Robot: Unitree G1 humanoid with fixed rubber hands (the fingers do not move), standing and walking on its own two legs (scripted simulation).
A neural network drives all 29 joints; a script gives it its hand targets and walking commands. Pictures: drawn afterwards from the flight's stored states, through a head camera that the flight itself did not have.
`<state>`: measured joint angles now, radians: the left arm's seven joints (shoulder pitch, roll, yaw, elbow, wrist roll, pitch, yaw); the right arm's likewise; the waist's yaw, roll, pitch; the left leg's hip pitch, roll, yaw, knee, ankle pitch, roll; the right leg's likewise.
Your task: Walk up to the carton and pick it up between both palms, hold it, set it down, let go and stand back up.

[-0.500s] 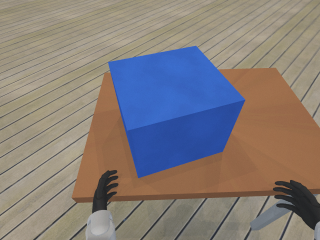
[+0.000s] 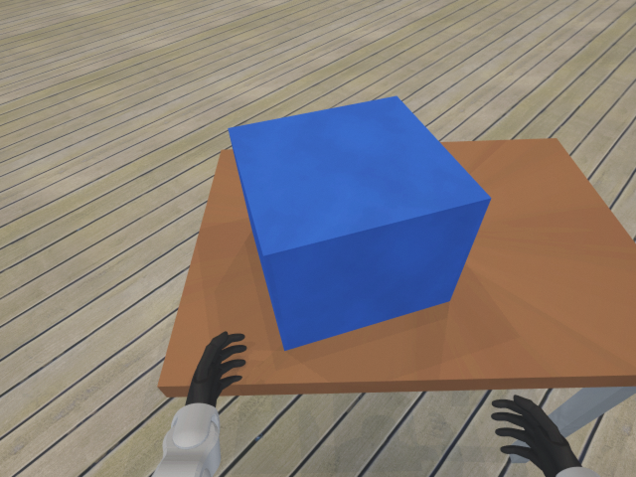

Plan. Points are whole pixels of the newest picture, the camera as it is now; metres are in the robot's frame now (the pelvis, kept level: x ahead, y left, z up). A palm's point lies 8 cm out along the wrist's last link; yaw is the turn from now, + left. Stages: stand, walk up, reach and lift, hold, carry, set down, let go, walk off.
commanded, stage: set down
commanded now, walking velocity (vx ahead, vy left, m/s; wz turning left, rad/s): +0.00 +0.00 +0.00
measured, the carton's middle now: (343, 217) +0.49 +0.03 +0.03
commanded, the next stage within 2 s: let go in 0.34 s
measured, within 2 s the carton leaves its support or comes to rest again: neither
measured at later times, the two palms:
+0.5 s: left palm (199, 389) +0.22 +0.20 -0.01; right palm out of the picture +0.16 -0.20 -0.09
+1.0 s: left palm (199, 396) +0.21 +0.20 -0.02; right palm out of the picture +0.12 -0.26 -0.09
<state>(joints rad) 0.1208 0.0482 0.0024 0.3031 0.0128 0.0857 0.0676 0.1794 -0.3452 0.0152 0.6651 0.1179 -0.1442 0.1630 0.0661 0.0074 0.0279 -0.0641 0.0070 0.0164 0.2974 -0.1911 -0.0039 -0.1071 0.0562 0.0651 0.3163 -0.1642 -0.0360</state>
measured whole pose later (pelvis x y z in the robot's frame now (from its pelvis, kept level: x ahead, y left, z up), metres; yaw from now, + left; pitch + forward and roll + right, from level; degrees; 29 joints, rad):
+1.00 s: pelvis -0.01 -0.01 -0.01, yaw +3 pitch -3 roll -1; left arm 0.09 0.18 0.00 0.41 -0.01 -0.06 -0.03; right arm 0.26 -0.24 -0.03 0.70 -0.01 -0.06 0.01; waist 0.00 0.00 0.01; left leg -0.16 0.04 -0.02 0.47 -0.26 -0.03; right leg -0.15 0.07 -0.01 0.40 -0.21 -0.05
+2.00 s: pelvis -0.03 +0.04 -0.01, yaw +2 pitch -3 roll -1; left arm 0.08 0.17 -0.06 0.44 0.00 -0.14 -0.01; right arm 0.39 -0.21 -0.03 0.68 0.00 -0.02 0.04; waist -0.05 -0.06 -0.02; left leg -0.21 -0.04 0.02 0.53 -0.27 0.05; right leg -0.22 0.00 0.04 0.50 -0.23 0.03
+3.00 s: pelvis -0.03 +0.02 -0.01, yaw +4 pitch -3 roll +0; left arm 0.08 0.21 -0.05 0.43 0.00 -0.13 0.00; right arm 0.37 -0.22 -0.02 0.68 -0.01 -0.01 0.04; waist -0.05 -0.05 -0.01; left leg -0.23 -0.03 -0.02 0.54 -0.27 0.02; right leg -0.23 0.01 0.00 0.52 -0.24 0.00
